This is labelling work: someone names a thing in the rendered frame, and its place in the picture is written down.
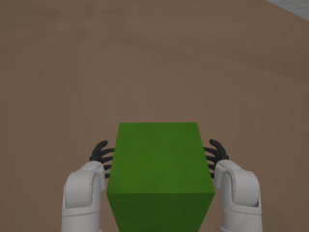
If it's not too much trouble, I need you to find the robot right forearm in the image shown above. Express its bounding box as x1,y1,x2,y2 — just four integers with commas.
214,159,263,232

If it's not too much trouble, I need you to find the robot left forearm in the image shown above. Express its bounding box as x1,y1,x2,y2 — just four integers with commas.
61,160,106,232

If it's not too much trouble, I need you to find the left robot hand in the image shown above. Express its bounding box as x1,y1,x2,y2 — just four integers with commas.
89,140,115,179

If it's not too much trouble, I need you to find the carton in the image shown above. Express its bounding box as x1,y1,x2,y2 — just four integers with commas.
106,122,215,232

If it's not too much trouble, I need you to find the right robot hand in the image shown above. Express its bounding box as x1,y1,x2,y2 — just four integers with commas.
203,139,229,179

